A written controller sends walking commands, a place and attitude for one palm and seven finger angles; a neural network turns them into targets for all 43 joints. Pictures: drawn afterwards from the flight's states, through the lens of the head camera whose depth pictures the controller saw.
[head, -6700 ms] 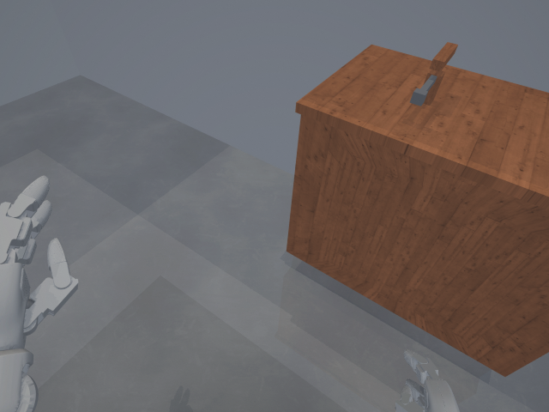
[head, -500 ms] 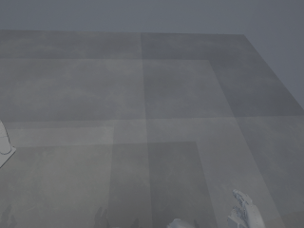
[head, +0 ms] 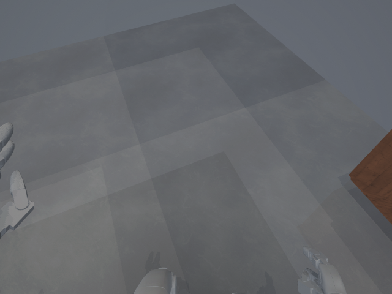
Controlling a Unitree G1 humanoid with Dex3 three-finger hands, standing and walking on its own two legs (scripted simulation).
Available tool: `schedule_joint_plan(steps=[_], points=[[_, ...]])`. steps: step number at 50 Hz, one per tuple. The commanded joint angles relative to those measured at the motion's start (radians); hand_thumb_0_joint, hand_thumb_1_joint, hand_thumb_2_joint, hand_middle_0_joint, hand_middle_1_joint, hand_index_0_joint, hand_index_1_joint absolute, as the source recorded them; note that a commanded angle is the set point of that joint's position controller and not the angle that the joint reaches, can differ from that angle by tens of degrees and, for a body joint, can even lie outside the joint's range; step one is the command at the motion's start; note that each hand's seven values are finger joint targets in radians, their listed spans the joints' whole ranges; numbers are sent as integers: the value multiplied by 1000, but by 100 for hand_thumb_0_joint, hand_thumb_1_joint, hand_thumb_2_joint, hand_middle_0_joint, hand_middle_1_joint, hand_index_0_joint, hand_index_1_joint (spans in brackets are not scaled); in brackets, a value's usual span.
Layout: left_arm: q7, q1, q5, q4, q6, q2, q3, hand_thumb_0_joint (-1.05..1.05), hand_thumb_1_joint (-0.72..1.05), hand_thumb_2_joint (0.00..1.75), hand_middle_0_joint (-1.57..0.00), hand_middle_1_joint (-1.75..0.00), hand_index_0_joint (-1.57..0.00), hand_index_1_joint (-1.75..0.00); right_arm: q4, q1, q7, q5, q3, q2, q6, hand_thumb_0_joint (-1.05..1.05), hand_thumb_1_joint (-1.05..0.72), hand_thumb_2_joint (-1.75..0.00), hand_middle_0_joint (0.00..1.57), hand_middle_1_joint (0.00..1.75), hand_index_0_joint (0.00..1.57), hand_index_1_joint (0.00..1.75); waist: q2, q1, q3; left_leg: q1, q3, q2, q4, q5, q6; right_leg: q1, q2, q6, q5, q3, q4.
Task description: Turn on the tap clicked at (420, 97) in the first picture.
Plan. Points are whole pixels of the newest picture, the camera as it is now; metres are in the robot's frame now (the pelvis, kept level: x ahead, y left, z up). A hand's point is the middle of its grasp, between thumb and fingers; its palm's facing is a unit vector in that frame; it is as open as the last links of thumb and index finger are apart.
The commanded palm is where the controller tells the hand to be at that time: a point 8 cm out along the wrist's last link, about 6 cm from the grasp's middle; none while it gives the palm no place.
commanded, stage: turn to face it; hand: left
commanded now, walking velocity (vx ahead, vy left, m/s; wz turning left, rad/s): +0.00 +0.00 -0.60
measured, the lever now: out of the picture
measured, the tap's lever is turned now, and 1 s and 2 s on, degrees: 0 0 0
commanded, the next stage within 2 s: none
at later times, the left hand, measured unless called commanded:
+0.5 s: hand (95, 207) +0.21 +0.15 +0.17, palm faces +0.15 -0.87 -0.47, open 7.4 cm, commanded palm +0.17 +0.20 +0.18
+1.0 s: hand (135, 251) +0.16 +0.08 +0.16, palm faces -0.08 -0.89 -0.45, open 7.4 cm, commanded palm +0.14 +0.13 +0.18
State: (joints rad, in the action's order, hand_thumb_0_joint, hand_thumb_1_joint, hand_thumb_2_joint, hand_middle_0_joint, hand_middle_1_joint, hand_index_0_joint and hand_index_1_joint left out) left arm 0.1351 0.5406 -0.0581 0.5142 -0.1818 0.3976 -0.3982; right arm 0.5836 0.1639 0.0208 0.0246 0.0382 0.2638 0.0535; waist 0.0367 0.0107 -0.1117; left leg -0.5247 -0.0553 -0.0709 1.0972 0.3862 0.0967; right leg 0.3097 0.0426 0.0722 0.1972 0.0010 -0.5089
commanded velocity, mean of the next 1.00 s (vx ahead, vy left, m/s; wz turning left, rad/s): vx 0.00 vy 0.00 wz -0.60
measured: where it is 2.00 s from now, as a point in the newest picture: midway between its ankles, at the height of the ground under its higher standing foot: outside the picture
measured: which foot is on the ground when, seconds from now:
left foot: up 0.00-0.20, down 0.22-0.52, up 0.54-0.90, down 0.92-1.00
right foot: down 0.00-0.22, up 0.24-0.48, down 0.50-0.94, up 0.96-1.00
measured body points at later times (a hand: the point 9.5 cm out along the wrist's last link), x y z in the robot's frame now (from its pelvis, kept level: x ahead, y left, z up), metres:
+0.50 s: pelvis -0.07 -0.02 -0.01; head -0.03 -0.04 +0.43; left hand +0.20 +0.19 +0.19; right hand +0.05 -0.24 -0.12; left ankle -0.03 +0.15 -0.74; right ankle -0.08 -0.13 -0.74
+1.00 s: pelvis -0.15 -0.02 -0.01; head -0.13 -0.03 +0.44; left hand +0.16 +0.13 +0.19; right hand -0.13 -0.32 -0.09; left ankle -0.07 +0.11 -0.74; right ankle -0.11 -0.12 -0.70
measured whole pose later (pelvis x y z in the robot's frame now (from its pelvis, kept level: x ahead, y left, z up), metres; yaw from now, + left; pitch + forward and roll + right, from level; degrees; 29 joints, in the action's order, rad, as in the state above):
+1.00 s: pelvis -0.15 -0.02 -0.01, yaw -34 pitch -1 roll +3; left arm 0.13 0.49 -0.03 0.54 -0.18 0.39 -0.40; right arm 0.53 0.17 0.03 0.02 0.03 0.23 0.05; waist -0.06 -0.04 -0.06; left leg -0.24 -0.12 -0.05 0.56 0.29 0.03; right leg 0.55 0.09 0.00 0.34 -0.05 -0.88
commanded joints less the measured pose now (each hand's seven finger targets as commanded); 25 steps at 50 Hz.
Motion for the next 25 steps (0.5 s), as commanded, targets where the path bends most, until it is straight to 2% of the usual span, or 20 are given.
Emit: schedule_joint_plan(steps=[1, 4, 6, 8, 9, 10, 11, 12, 13, 14, 15, 16, 17, 18, 21, 23, 24, 25], points=[[37, -48, -5, 241, -62, 180, -122, 0, 90, 90, -20, -30, -20, -30, -184, -86, 7, -4, 14, 56, -49, 0, -90, -90, 20, 30, 20, 30, -141, -43, 244, 46, 30, -9, -193, 27, -16, -173, -272, 104, -227, -323, 172], [42, -66, 1, 256, -58, 182, -118, 0, 90, 90, -20, -30, -20, -30, -194, -82, 4, -7, 15, 64, -53, 0, -90, -90, 20, 30, 20, 30, -163, -60, 234, 117, 21, 16, -313, 57, -29, -118, -267, 112, -89, -388, 204], [39, -86, 7, 268, -55, 181, -113, 0, 90, 90, -20, -30, -20, -30, -200, -72, 0, -6, 14, 65, -48, 0, -90, -90, 20, 30, 20, 30, -150, -57, 234, 181, 26, 19, -415, 56, -38, -83, -261, 102, -26, -411, 206], [35, -78, 10, 248, -59, 180, -120, 0, 90, 90, -20, -30, -20, -30, -193, -52, 0, -9, 11, 61, -45, 0, -90, -90, 20, 30, 20, 30, -108, -45, 250, 305, 12, 18, -587, 2, -53, -24, -221, 56, 3, -394, 176], [30, -90, 11, 253, -62, 171, -112, 0, 90, 90, -20, -30, -20, -30, -193, -36, 0, -9, 11, 63, -44, 0, -90, -90, 20, 30, 20, 30, -69, -32, 254, 402, 12, -4, -692, -40, -67, 41, -185, 21, 25, -370, 125], [24, -105, 11, 272, -70, 167, -104, 0, 90, 90, -20, -30, -20, -30, -200, -38, 5, -11, 16, 75, -45, 0, -90, -90, 20, 30, 20, 30, 24, -27, 233, 472, 85, -94, -776, -60, -99, 127, -115, -17, 55, -310, 9], [17, -132, 19, 290, -82, 166, -110, 0, 90, 90, -20, -30, -20, -30, -215, -60, 7, -19, 18, 88, -48, 0, -90, -90, 20, 30, 20, 30, 213, -38, 192, 508, 240, -273, -829, -175, -170, 275, -8, -68, 225, -184, -195], [17, -146, 37, 293, -89, 181, -113, 0, 90, 90, -20, -30, -20, -30, -223, -47, 10, -13, 23, 74, -57, 0, -90, -90, 20, 30, 20, 30, 271, -42, 187, 471, 275, -386, -805, -376, -239, 308, 5, -99, 311, -62, -461], [17, -127, 42, 242, -89, 194, -138, 0, 90, 90, -20, -30, -20, -30, -206, -50, 7, -12, 20, 51, -67, 0, -90, -90, 20, 30, 20, 30, 237, -47, 186, 361, 199, -392, -809, -348, -248, 269, -15, -109, 287, -42, -642], [9, -107, 38, 212, -82, 157, -114, 0, 90, 90, -20, -30, -20, -30, -203, -49, -1, -15, 19, 53, -69, 0, -90, -90, 20, 30, 20, 30, 235, -41, 152, 276, 148, -377, -796, -317, -251, 250, -41, -115, 271, -44, -682], [2, -156, 36, 258, -79, 149, -94, 0, 90, 90, -20, -30, -20, -30, -202, -44, -11, -10, 21, 54, -75, 0, -90, -90, 20, 30, 20, 30, 217, -37, 127, 296, 73, -359, -770, -338, -238, 269, -66, -123, 250, -31, -645], [0, -184, 35, 251, -73, 97, -35, 0, 90, 90, -20, -30, -20, -30, -197, -41, -16, -5, 20, 62, -82, 0, -90, -90, 20, 30, 20, 30, 203, -26, 78, 282, 24, -336, -759, -398, -213, 260, -76, -128, 252, 1, -567], [1, -185, 33, 241, -70, 84, -13, 0, 90, 90, -20, -30, -20, -30, -195, -28, -20, 2, 19, 66, -87, 0, -90, -90, 20, 30, 20, 30, 203, -29, 86, 295, -29, -313, -736, -439, -187, 212, -74, -130, 243, 31, -465], [2, -212, 33, 251, -65, 77, 7, 0, 90, 90, -20, -30, -20, -30, -198, -17, -22, 5, 17, 70, -97, 0, -90, -90, 20, 30, 20, 30, 222, -21, 85, 303, -58, -299, -725, -463, -167, 173, -62, -134, 232, 66, -384], [7, -250, 38, 230, -48, 110, -4, 0, 90, 90, -20, -30, -20, -30, -198, 0, -19, 0, 18, 85, -117, 0, -90, -90, 20, 30, 20, 30, 200, -10, 99, 317, -71, -298, -675, -482, -138, 66, -34, -137, 196, 132, -220], [8, -250, 37, 220, -47, 132, -35, 0, 90, 90, -20, -30, -20, -30, -196, 2, -20, -5, 17, 81, -127, 0, -90, -90, 20, 30, 20, 30, 179, -20, 134, 310, -90, -285, -579, -450, -113, -50, -22, -130, 115, 155, -81], [8, -242, 37, 214, -47, 149, -57, 0, 90, 90, -20, -30, -20, -30, -196, -2, -23, -2, 16, 76, -128, 0, -90, -90, 20, 30, 20, 30, 143, -28, 160, 289, -109, -264, -482, -405, -97, -128, -34, -118, 25, 140, 0], [12, -215, 42, 206, -45, 173, -75, 0, 90, 90, -20, -30, -20, -30, -194, 10, -25, 3, 16, 60, -124, 0, -90, -90, 20, 30, 20, 30, 20, -26, 206, 248, -137, -202, -314, -303, -70, -197, -122, -70, -136, 28, 66]])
